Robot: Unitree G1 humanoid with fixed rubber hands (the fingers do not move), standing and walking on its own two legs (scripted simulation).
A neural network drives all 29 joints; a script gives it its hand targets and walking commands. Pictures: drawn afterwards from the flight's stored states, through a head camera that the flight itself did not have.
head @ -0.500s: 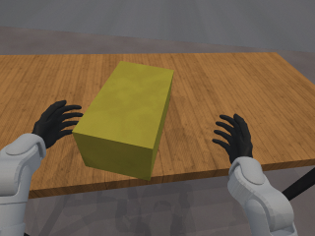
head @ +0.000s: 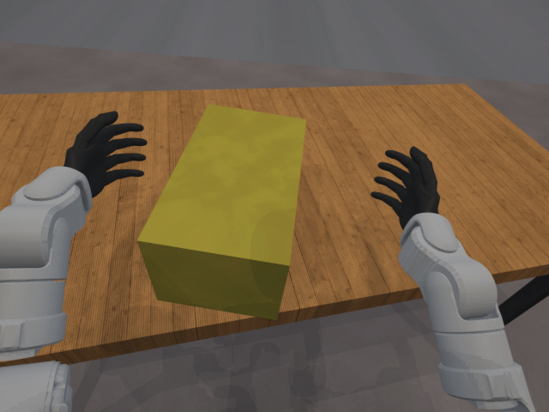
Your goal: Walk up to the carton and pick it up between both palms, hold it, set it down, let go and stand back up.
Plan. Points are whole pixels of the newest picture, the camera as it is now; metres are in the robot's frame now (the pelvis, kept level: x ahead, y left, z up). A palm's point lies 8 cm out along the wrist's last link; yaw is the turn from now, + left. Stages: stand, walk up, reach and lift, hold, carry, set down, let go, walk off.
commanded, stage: reach and lift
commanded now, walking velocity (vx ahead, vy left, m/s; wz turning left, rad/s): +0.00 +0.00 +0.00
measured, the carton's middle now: (239, 200) +0.44 +0.02 +0.07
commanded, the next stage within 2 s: none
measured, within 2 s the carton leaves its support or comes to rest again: neither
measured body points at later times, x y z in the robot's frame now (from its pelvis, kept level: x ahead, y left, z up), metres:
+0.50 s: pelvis -0.02 +0.00 +0.00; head -0.02 +0.03 +0.45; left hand +0.45 +0.17 +0.22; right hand +0.37 -0.20 +0.20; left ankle -0.03 +0.06 -0.75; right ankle +0.00 -0.14 -0.75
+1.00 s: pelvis -0.03 -0.03 +0.00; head +0.00 +0.01 +0.45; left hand +0.44 +0.16 +0.13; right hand +0.36 -0.17 +0.11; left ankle -0.03 +0.06 -0.75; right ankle +0.00 -0.14 -0.75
